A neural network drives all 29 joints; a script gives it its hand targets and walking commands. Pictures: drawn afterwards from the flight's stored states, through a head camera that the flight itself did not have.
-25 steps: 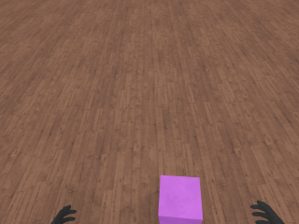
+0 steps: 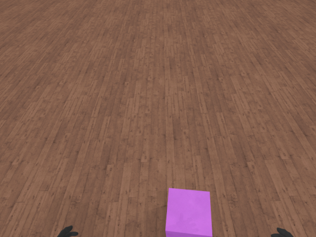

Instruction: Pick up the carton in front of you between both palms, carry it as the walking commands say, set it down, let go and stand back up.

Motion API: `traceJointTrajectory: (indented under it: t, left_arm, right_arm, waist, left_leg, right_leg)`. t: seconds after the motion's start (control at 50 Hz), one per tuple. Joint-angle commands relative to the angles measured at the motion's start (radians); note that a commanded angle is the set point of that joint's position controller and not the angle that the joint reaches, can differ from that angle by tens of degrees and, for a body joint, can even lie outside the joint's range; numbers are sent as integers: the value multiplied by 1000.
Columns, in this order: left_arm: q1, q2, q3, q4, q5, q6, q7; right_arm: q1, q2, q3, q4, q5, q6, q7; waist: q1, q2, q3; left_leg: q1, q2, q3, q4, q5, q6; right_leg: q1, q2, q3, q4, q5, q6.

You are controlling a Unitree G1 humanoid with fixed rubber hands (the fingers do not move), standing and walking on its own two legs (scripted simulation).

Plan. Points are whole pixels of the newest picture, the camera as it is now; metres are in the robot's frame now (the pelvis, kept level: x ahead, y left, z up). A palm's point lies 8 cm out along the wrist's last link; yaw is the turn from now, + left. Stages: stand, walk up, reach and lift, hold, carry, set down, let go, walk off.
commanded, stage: stand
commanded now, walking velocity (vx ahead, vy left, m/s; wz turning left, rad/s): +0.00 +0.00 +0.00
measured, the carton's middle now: (187, 217) +0.35 -0.08 -0.65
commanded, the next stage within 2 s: none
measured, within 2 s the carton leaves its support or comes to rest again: neither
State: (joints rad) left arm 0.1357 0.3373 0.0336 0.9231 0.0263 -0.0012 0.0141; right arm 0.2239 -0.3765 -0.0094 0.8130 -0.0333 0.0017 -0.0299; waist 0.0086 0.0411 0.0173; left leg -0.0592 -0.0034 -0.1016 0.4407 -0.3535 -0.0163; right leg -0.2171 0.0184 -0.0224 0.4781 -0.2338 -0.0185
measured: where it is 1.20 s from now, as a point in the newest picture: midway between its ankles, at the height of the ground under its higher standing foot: outside the picture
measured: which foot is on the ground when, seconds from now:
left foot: down 0.00-1.00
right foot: down 0.00-1.00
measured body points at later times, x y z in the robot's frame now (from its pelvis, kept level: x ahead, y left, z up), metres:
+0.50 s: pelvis -0.01 +0.00 +0.00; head -0.02 -0.01 +0.45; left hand +0.09 +0.32 -0.10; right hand +0.08 -0.31 -0.11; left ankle -0.07 +0.14 -0.74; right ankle +0.02 -0.11 -0.74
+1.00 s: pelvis -0.02 +0.00 +0.01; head -0.02 -0.01 +0.46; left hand +0.08 +0.32 -0.10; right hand +0.07 -0.31 -0.11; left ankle -0.07 +0.14 -0.74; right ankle +0.02 -0.11 -0.74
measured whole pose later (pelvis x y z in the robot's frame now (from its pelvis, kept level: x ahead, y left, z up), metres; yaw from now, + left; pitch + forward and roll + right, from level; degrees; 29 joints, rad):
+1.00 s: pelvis -0.02 +0.00 +0.01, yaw -1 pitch -3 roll +0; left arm 0.10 0.38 0.01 1.05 0.01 -0.01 0.01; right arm 0.17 -0.40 0.00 0.97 -0.02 -0.01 -0.02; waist 0.01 0.02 0.03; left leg -0.03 -0.01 -0.09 0.36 -0.28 -0.01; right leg -0.19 0.01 -0.01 0.40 -0.16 -0.02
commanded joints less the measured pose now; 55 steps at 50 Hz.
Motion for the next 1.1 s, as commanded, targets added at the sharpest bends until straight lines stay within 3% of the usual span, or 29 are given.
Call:
traceJointTrajectory:
  t: [0.0, 0.38, 1.08]
  left_arm:
    - [-37, 171, 33, -34, -2, -11, 2]
    - [-60, 203, 20, 43, -8, -11, -3]
    - [-79, 224, 10, 95, -15, -14, -5]
  right_arm:
    - [-11, -150, -32, -37, 1, -13, -3]
    - [-36, -176, -23, 49, 7, -17, 3]
    - [-68, -189, -21, 129, 13, -18, 9]
  waist:
    - [2, -30, -27]
    - [7, -32, -4]
    - [6, -38, -12]
  left_leg:
    - [-127, 76, -41, -75, 271, 18]
    - [-126, 84, -50, -127, 212, 28]
    - [-98, 93, -47, -156, 219, 33]
  right_leg:
    - [131, -108, 117, -68, 218, -15]
    - [134, -117, 131, -113, 156, -15]
    - [137, -130, 141, -136, 186, -21]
